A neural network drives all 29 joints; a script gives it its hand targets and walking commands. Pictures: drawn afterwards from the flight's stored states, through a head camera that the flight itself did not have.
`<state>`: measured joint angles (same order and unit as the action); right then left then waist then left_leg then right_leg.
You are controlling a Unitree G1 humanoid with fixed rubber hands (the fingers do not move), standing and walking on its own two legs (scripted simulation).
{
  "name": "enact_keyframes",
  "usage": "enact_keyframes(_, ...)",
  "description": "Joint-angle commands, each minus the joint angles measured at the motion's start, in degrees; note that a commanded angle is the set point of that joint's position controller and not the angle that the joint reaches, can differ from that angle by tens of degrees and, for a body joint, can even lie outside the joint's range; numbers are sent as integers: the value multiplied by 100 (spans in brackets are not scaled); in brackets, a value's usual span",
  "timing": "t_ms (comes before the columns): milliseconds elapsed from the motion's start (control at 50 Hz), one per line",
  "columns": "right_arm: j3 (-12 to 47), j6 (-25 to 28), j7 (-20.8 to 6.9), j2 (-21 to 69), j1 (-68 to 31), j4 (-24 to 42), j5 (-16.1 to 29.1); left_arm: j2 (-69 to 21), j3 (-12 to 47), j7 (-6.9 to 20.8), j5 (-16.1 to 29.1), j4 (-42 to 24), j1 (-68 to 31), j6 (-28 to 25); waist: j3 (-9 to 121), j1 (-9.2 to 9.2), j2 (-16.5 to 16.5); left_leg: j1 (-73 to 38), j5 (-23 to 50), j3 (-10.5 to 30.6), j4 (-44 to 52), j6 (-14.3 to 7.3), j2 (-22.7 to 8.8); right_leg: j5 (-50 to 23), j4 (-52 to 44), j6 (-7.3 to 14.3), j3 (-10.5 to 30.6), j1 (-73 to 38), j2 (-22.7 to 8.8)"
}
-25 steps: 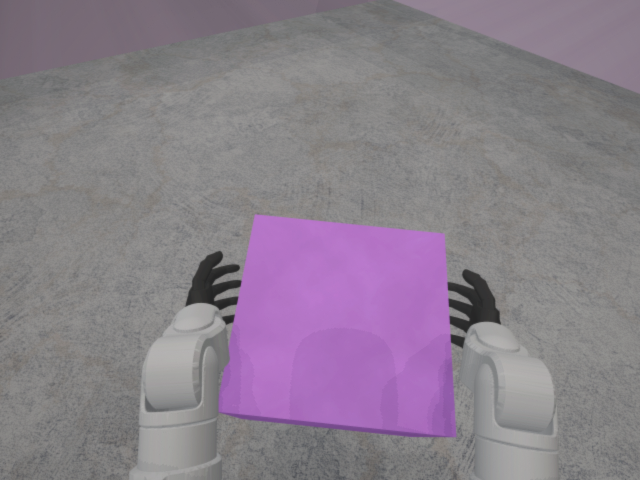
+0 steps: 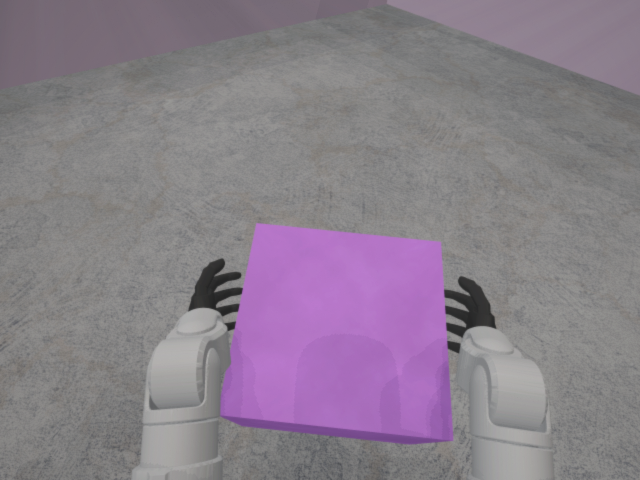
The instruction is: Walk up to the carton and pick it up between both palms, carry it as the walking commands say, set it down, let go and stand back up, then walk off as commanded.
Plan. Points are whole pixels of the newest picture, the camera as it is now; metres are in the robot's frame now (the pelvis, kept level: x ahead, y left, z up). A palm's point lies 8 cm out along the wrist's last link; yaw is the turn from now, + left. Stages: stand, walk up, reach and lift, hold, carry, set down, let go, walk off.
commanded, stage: carry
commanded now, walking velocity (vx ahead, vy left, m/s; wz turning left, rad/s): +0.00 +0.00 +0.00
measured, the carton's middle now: (336, 338) +0.30 +0.00 +0.00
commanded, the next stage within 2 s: none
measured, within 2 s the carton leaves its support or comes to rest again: neither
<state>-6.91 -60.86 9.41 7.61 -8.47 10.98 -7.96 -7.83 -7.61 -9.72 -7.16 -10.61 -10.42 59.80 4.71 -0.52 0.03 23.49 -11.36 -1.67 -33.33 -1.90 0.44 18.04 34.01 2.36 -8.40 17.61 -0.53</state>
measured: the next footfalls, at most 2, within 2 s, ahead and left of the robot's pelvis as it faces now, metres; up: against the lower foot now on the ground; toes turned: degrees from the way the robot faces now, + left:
left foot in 1.12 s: +0.34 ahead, +0.07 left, +0.00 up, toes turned -1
right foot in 1.48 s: +0.42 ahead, -0.20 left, +0.00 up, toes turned -25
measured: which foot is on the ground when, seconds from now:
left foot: down 0.00-0.82, up 0.84-1.00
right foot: down 0.00-1.00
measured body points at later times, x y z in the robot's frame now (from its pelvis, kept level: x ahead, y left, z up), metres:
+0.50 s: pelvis +0.00 +0.00 +0.00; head +0.00 +0.02 +0.45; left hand +0.29 +0.17 +0.08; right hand +0.28 -0.16 +0.08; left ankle +0.06 +0.10 -0.73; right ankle +0.00 -0.09 -0.73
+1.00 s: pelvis +0.15 -0.04 +0.01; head +0.18 -0.03 +0.46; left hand +0.45 +0.09 +0.08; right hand +0.40 -0.23 +0.08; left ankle +0.18 +0.09 -0.69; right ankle +0.05 -0.08 -0.73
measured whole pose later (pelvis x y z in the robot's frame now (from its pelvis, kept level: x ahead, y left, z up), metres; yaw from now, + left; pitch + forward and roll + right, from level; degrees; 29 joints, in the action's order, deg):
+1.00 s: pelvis +0.15 -0.04 +0.01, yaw -5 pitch +9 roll +3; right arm -6.5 -71.6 12.4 7.5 -6.7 26.6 -4.4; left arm -7.8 -4.4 -11.4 -5.9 -24.4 -9.6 70.0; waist 5.9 -0.2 -4.2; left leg 32.9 -25.7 -7.2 -44.4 1.2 -2.1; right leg 22.2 28.7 3.9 -8.1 15.8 -1.3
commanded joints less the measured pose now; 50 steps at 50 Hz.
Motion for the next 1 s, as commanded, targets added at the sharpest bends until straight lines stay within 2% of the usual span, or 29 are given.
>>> enact_keyframes(0,3397,266,-1290,4824,-2914,1099,1944,-4908,3387,1386,1895,-732,-2515,-72,1491,13,-289,-216,1123,656,535,-111,-575,-607,-556,-3,594,-889,-774)
enact_keyframes(40,3075,218,-1307,4511,-2530,438,1648,-4627,3275,1391,1697,-248,-2319,-13,1490,6,-9,-268,1245,658,542,-113,-544,-606,-474,23,626,-820,-802)
enact_keyframes(60,2942,252,-1354,4391,-2568,-8,1437,-4488,3062,1441,1456,307,-2282,-61,1406,11,-174,-253,946,677,583,-137,-539,-392,-518,38,587,-792,-766)
enact_keyframes(80,3323,212,-1300,4719,-2804,885,1874,-4781,3347,1380,1842,-617,-2442,-38,1304,16,-242,-189,1013,685,584,-145,-556,-361,-579,17,593,-707,-814)
enact_keyframes(140,3085,288,-1409,4711,-2636,130,1577,-4735,3339,1462,1634,-178,-2654,-105,1367,12,199,-282,963,819,759,-174,-614,-82,-425,47,523,-661,-712)
enact_keyframes(160,3482,305,-1380,5140,-3021,1173,2007,-5225,3750,1429,2035,-1091,-2941,-102,1484,13,303,-320,876,865,795,-166,-619,12,-374,56,498,-739,-691)
enact_keyframes(180,3412,276,-1424,5037,-2947,746,1839,-5098,3581,1452,1781,-600,-2754,-80,1531,3,218,-373,780,845,818,-146,-630,58,-378,28,498,-765,-657)
enact_keyframes(240,3524,211,-1392,5080,-2806,1042,1952,-5095,3651,1444,1897,-930,-2623,-19,1558,3,17,-272,938,868,768,-197,-641,-158,-412,5,530,-877,-662)
enact_keyframes(280,3031,260,-1385,4590,-2744,338,1605,-4754,3226,1464,1608,3,-2411,-22,1369,20,28,-210,864,705,632,-149,-527,-275,-559,52,629,-758,-766)
enact_keyframes(340,3228,270,-1376,4690,-2826,722,1798,-4725,3348,1426,1778,-541,-2621,-71,1207,22,-145,-89,401,583,594,-70,-457,49,-826,97,781,-538,-918)
enact_keyframes(380,2396,537,-1388,4049,-2827,-425,1326,-4109,2592,1452,1342,617,-2666,-352,1416,14,-292,-324,-16,516,666,-66,-428,479,-923,68,688,-693,-819)
enact_keyframes(400,4273,298,-1202,5761,-3700,1585,3027,-5841,4463,1256,2972,-1394,-3418,-110,1411,-11,-279,-361,-730,494,829,-27,-452,1091,-1143,90,765,-723,-919)
enact_keyframes(420,4221,126,-1232,5694,-3563,2864,2750,-5777,4291,1293,2646,-2553,-3088,79,1331,-30,-472,-217,-1293,394,753,34,-415,1613,-1446,207,988,-704,-1019)
enact_keyframes(480,3641,-201,-1206,5117,-2893,1553,2191,-5204,3907,1254,2162,-1442,-2636,410,1376,-4,-208,-331,-1517,192,430,118,-319,2158,-1734,289,1407,-321,-1253)
enact_keyframes(520,3750,-470,-1188,5078,-2551,1766,2265,-5193,4072,1184,2246,-1763,-2397,673,1311,46,61,-622,-1669,363,699,65,-507,2079,-1387,247,1197,-49,-1147)
enact_keyframes(560,3737,-637,-1169,4858,-2392,1832,2220,-5025,4003,1155,2127,-1691,-2113,880,1348,78,642,-1213,-2028,962,1304,-28,-976,1475,-753,33,851,434,-736)
enact_keyframes(600,3607,-831,-1141,4822,-2024,1575,2211,-4947,3934,1118,2093,-1663,-2033,1056,1366,150,1468,-2121,-2563,2117,2077,-387,-1759,1081,451,-126,346,1461,-189)
enact_keyframes(620,3557,-885,-1150,4811,-1977,1560,2230,-4839,3938,1132,2119,-1788,-2135,1116,1256,178,1800,-2450,-2453,2284,2247,-545,-2059,1176,642,-190,204,1878,-90)
enact_keyframes(660,3688,-924,-1146,5073,-2397,1817,2339,-5009,3909,1178,2194,-1797,-2341,1165,1118,158,937,-2288,-2137,2114,2290,-620,-2292,883,499,-112,384,1775,-194)
enact_keyframes(740,3753,-942,-1057,5212,-2560,2185,2345,-5297,3838,1243,2358,-1727,-2300,1162,1058,90,508,-1509,-1847,732,1862,-139,-1740,175,-729,-178,-148,213,77)
enact_keyframes(760,3854,-939,-1049,5308,-2712,2300,2421,-5382,3811,1238,2397,-1763,-2338,1154,1068,38,77,-1084,-1772,384,1347,-17,-1521,80,-1141,-119,-177,-573,89)
enact_keyframes(780,3869,-970,-1020,5180,-2593,2302,2329,-5244,3697,1262,2357,-1582,-2004,1164,1208,-36,-509,-339,-1670,119,542,177,-1286,187,-1440,79,495,-1466,-252)
enact_keyframes(800,3893,-990,-1013,5331,-2707,2194,2327,-5194,3586,1250,2326,-1514,-2019,1158,1311,-111,-1583,573,-1146,-486,-854,456,-763,457,-2100,367,2051,-2327,-1125)
enact_keyframes(820,3816,-989,-984,5228,-2599,2186,2253,-5096,3611,1263,2388,-1592,-2033,1123,1123,-136,-2162,2001,-1689,-779,-1433,743,-361,-1136,-1969,761,2850,-3179,-1848)
enact_keyframes(840,3865,-1045,-979,5098,-2656,2161,2284,-5040,3514,1230,2315,-1417,-1738,1174,928,-175,-1804,2522,-2012,-452,-1716,710,-344,-2872,-1710,1034,3144,-3308,-2025)
enact_keyframes(860,3950,-1040,-1005,5185,-2674,2219,2372,-5167,3533,1241,2343,-1480,-1711,1145,1089,-168,-1521,2594,-1985,-317,-1787,692,-411,-3592,-1511,1090,2788,-3503,-1949)
enact_keyframes(900,4062,-913,-1006,5482,-2663,2334,2557,-5347,3648,1220,2449,-1873,-1861,1043,1334,-184,-1011,2807,-1745,-546,-1509,673,-321,-4985,-1103,867,2444,-4050,-1603)
enact_keyframes(940,4024,-850,-1061,5594,-2349,2272,2607,-5461,3802,1168,2437,-2117,-1845,969,1733,-223,-642,2414,-1470,-639,-1116,696,-138,-5773,-861,831,2424,-4114,-1456)
enact_keyframes(980,4100,-726,-1076,5717,-2329,2466,2645,-5496,3968,1162,2514,-2579,-2040,820,1921,-201,-710,1787,-740,-579,-688,651,-110,-5596,-951,811,2384,-3547,-1419)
